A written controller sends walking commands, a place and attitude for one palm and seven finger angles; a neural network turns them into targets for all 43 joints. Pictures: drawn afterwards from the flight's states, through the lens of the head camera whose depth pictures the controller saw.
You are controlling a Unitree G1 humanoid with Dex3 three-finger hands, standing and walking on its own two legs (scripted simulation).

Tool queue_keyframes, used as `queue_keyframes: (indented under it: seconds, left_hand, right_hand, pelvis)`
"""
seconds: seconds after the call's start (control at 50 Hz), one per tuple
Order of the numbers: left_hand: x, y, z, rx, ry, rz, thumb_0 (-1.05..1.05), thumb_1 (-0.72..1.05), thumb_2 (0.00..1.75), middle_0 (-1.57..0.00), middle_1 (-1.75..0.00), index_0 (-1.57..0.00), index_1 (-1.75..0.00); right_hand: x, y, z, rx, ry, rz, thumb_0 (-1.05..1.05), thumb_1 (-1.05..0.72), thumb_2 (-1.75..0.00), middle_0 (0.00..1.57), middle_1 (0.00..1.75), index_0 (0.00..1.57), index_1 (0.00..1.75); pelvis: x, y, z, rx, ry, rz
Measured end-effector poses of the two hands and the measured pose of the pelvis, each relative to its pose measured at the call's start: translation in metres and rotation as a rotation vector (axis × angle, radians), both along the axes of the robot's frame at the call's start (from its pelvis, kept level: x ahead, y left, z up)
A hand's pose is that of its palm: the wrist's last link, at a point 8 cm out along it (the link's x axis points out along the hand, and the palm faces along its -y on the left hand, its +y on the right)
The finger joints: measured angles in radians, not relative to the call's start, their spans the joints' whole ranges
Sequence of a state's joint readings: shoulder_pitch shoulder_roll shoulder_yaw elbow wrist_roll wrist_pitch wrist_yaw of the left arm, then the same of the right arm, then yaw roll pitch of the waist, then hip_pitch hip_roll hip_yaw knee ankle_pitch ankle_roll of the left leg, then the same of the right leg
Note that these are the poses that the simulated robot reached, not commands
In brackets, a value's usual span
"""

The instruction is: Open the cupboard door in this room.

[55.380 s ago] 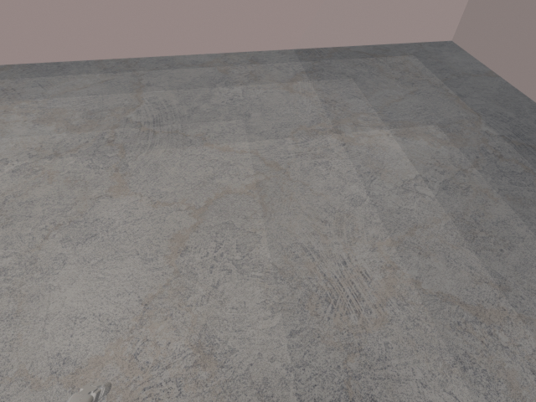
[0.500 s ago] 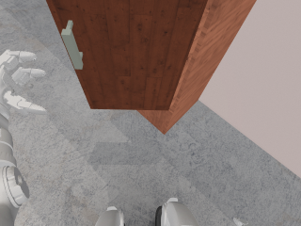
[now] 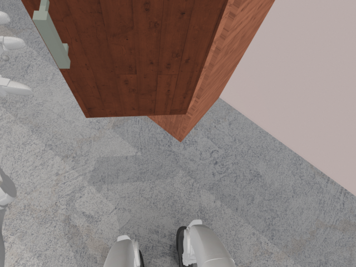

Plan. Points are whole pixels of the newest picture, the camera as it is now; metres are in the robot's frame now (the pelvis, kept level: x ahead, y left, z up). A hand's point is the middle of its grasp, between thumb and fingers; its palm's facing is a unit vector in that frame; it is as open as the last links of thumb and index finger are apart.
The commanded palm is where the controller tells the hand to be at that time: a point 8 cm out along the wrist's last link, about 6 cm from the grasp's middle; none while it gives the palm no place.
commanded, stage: move the hooked fingers beside the handle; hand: left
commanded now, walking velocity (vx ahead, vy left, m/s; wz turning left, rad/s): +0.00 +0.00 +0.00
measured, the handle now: (55, 35) +0.59 +0.20 +0.07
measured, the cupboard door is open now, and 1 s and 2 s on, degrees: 45 45 45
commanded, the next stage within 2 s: slide the fingers in behind the handle in 1.10 s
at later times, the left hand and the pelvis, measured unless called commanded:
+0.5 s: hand (8, 52) +0.54 +0.28 +0.07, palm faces -0.01 -1.00 -0.02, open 14.0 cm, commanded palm +0.53 +0.31 +0.07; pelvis +0.02 +0.01 +0.00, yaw -1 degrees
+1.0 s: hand (10, 52) +0.54 +0.28 +0.07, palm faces +0.00 -1.00 -0.05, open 14.0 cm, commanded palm +0.53 +0.31 +0.07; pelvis +0.01 +0.00 +0.00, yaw -1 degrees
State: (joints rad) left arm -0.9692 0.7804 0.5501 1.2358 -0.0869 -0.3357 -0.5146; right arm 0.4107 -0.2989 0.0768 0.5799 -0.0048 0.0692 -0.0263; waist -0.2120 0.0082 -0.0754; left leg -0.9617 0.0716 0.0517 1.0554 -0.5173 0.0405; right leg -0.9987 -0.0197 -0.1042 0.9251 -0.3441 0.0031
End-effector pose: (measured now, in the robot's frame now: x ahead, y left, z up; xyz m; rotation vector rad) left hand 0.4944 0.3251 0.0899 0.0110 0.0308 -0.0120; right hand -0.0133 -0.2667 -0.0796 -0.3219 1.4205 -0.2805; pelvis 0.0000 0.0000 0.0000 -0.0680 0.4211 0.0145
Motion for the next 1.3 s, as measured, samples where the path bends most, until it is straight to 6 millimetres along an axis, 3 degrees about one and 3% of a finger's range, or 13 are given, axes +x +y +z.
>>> queue_keyframes:
  seconds: [0.28, 0.42, 0.6, 0.78, 1.06, 1.3]
  left_hand:
    - [0.036, 0.011, -0.003, 0.014, -0.002, 0.000, -0.02, -0.49, 0.30, -0.30, -1.20, -0.30, -1.20]
    - [0.031, 0.010, -0.022, -0.008, 0.059, -0.020, -0.02, -0.49, 0.30, -0.30, -1.20, -0.30, -1.20]
    - [0.029, 0.008, -0.007, 0.000, 0.005, 0.006, -0.02, -0.49, 0.30, -0.30, -1.20, -0.30, -1.20]
    - [0.028, -0.005, -0.015, 0.005, 0.056, -0.007, -0.02, -0.49, 0.30, -0.30, -1.20, -0.30, -1.20]
    - [0.023, 0.006, -0.012, 0.024, 0.033, 0.009, -0.02, -0.49, 0.30, -0.30, -1.20, -0.30, -1.20]
    - [0.024, 0.001, -0.015, 0.013, 0.023, -0.011, -0.02, -0.49, 0.30, -0.30, -1.20, -0.30, -1.20]
  right_hand:
    - [-0.019, 0.011, 0.004, -0.014, 0.098, -0.041, 0.00, -0.91, -0.90, 0.21, 0.30, 0.21, 0.30]
    - [-0.017, 0.018, 0.007, 0.007, 0.124, -0.052, 0.00, -0.91, -0.90, 0.21, 0.30, 0.21, 0.30]
    - [0.002, 0.016, 0.008, 0.021, 0.088, -0.036, 0.00, -0.91, -0.90, 0.21, 0.30, 0.21, 0.30]
    - [0.016, 0.009, 0.003, 0.019, 0.046, -0.011, 0.00, -0.91, -0.90, 0.21, 0.30, 0.21, 0.30]
    - [0.002, 0.002, 0.000, 0.015, 0.077, -0.022, 0.00, -0.91, -0.90, 0.21, 0.30, 0.21, 0.30]
    - [-0.003, 0.001, 0.001, -0.007, 0.071, -0.021, 0.00, -0.91, -0.90, 0.21, 0.30, 0.21, 0.30]
  pelvis:
    - [0.005, 0.006, -0.006, -0.020, 0.060, -0.004]
    - [0.012, 0.009, -0.002, -0.022, 0.062, -0.010]
    - [0.019, 0.007, 0.003, -0.028, 0.039, 0.002]
    - [0.018, 0.003, 0.002, -0.018, 0.034, 0.002]
    - [0.011, -0.003, -0.002, -0.015, 0.041, -0.004]
    - [0.006, 0.000, -0.005, -0.022, 0.045, 0.001]
